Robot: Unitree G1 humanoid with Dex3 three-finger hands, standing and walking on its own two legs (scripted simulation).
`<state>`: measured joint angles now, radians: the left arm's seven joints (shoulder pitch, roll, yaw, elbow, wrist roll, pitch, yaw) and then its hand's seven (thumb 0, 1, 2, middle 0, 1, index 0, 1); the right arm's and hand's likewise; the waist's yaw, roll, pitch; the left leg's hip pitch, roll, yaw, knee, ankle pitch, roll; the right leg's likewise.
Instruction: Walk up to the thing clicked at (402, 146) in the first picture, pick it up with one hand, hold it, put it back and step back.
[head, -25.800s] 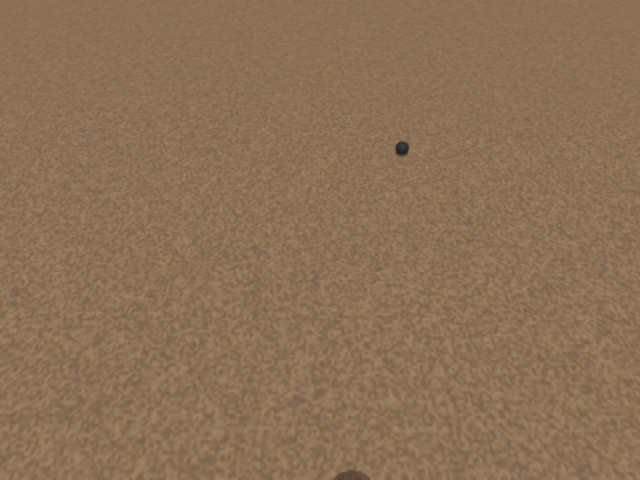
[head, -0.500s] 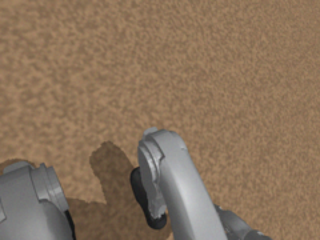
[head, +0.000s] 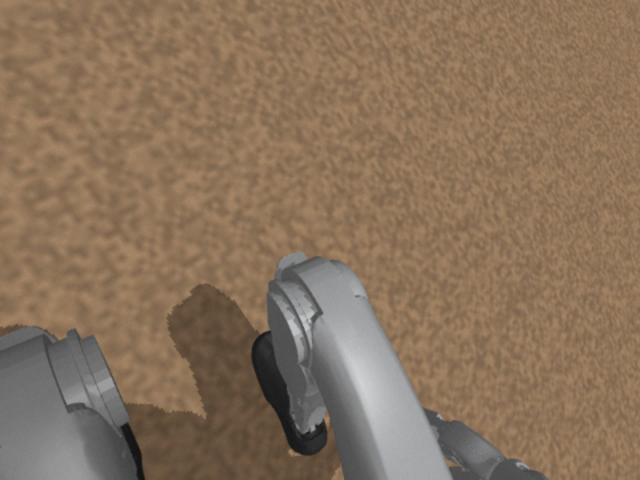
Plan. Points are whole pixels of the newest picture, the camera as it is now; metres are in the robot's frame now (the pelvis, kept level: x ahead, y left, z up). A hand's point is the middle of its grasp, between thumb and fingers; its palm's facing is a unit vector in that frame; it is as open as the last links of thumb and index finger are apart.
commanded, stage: open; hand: left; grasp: from above
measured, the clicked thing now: out of the picture +0.43 +0.34 -0.26
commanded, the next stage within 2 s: withdraw in 0.68 s
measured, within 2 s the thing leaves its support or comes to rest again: neither
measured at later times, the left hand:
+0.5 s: hand out of the picture +0.41 +0.33 -0.24, palm faces -0.41 -0.17 -0.89, open 13.9 cm
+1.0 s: hand out of the picture +0.43 +0.33 -0.22, palm faces -0.36 -0.16 -0.92, open 13.9 cm
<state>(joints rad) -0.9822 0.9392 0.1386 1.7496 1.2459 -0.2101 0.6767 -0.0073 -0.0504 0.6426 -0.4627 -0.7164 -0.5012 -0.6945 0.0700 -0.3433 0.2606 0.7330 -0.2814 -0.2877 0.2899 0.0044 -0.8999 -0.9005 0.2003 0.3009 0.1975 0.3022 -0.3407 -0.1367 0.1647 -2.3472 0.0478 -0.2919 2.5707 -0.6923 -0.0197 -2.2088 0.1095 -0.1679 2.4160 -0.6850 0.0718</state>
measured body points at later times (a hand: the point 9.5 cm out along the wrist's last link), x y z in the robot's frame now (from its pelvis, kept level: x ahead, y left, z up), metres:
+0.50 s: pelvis +0.00 +0.00 +0.00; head +0.26 +0.13 +0.35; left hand +0.43 +0.33 -0.19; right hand +0.07 -0.25 -0.06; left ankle +0.07 +0.14 -0.26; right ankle +0.11 -0.12 -0.26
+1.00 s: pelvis +0.00 +0.00 +0.00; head +0.25 +0.13 +0.35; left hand +0.44 +0.34 -0.17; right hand +0.07 -0.25 -0.06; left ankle +0.07 +0.14 -0.26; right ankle +0.11 -0.12 -0.26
